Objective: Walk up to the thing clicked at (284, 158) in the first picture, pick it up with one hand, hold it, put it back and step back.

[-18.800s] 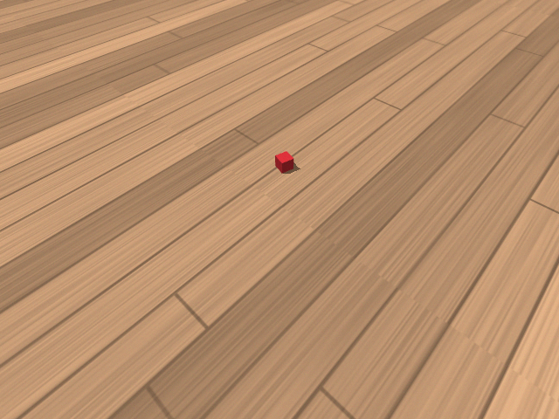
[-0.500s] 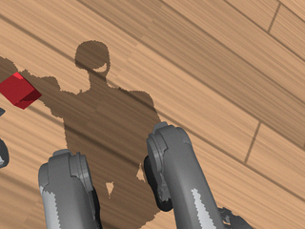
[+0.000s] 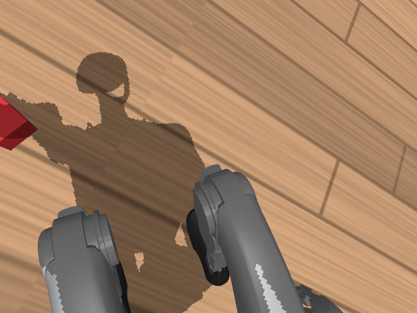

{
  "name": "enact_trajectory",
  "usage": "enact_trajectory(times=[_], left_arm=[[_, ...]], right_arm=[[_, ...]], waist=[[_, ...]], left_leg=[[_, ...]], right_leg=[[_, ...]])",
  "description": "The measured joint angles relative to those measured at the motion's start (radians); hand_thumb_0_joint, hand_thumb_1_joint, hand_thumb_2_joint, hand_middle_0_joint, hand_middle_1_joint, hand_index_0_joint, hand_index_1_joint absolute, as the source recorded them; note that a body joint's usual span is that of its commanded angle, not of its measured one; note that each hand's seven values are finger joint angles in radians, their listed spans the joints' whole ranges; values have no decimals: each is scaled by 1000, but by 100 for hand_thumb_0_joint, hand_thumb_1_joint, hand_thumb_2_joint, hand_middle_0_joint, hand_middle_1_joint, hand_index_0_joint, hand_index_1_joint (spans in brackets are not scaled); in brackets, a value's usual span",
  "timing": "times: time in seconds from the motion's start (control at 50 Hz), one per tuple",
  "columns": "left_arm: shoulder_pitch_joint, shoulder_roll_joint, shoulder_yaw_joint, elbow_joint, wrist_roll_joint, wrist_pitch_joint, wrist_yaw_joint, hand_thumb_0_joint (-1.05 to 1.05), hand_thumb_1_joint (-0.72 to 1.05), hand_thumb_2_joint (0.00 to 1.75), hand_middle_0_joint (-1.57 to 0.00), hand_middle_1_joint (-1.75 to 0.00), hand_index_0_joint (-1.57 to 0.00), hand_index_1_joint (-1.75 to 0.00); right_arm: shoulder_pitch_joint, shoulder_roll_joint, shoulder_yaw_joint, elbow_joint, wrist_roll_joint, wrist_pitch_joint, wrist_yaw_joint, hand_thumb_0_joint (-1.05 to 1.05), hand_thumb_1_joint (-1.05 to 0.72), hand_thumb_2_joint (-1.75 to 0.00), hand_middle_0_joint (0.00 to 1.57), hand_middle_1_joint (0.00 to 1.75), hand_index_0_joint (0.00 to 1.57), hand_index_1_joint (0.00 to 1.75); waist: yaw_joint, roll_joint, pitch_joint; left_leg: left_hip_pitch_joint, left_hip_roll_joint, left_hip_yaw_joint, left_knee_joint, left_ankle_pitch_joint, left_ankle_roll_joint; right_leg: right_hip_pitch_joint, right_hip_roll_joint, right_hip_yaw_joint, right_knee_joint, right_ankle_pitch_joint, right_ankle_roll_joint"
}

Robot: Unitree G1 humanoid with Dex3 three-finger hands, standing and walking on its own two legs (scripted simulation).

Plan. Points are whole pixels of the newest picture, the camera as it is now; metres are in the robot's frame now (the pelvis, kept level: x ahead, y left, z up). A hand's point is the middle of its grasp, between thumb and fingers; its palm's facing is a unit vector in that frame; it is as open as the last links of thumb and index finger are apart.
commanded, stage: rise first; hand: left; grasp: from above
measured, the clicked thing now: (5, 124) +0.52 +0.28 -0.29
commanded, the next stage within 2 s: none
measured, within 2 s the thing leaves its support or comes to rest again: neither
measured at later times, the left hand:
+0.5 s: hand out of the picture +0.50 +0.32 -0.16, palm faces -0.28 -0.29 -0.92, open 13.6 cm
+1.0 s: hand out of the picture +0.49 +0.31 -0.16, palm faces -0.28 -0.29 -0.91, open 13.7 cm
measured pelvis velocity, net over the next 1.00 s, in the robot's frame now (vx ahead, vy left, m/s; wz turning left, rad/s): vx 0.00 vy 0.00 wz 0.01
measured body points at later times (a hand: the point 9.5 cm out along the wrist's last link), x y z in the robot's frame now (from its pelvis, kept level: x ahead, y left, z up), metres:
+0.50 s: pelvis +0.00 +0.00 +0.00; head +0.27 +0.06 +0.36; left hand +0.51 +0.33 -0.11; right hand +0.00 -0.26 -0.08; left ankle +0.06 +0.12 -0.29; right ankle +0.11 -0.13 -0.29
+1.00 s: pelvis +0.00 +0.00 +0.00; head +0.26 +0.06 +0.36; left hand +0.50 +0.32 -0.10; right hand +0.01 -0.27 -0.09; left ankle +0.06 +0.12 -0.29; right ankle +0.11 -0.13 -0.29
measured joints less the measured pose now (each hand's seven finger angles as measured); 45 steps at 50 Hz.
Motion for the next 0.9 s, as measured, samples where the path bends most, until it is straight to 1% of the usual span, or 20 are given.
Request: enact_trajectory(times=[0.1,0.24,0.4,0.7,0.9], left_arm=[[-11,5,-4,1,5,3,0,0,-45,89,-19,-101,-20,-100],[-20,5,-2,6,-1,18,4,0,-45,89,-19,-102,-20,-101],[-24,3,0,2,-14,36,1,0,-46,89,-18,-105,-19,-103],[-11,-24,-7,-20,-35,59,-12,0,-48,91,-15,-108,-17,-106],[0,-47,-6,-30,-36,60,-13,0,-49,92,-16,-108,-17,-107]], right_arm=[[0,-2,8,-7,-1,3,1,0,-92,-91,20,30,20,30],[4,-2,16,-12,-1,6,4,0,-92,-91,20,30,20,30],[9,-1,15,-11,-1,4,6,0,-93,-91,20,30,20,30],[15,2,0,0,1,-3,3,0,-93,-91,20,30,20,30],[13,1,-12,8,1,-6,1,0,-93,-91,20,30,20,30]], waist=[[-7,1,5],[-14,3,1],[-15,8,-3],[-4,15,-18],[2,20,-26]], left_leg=[[0,0,-3,0,2,-1],[0,3,-6,-2,2,-3],[0,6,-5,-6,4,-4],[0,3,1,-12,8,-6],[-1,3,5,-13,10,-7]], right_leg=[[0,1,-2,-2,3,2],[-2,3,-5,-5,7,2],[-5,5,-4,-8,11,3],[-7,2,1,-7,11,0],[-10,1,4,-5,12,-2]])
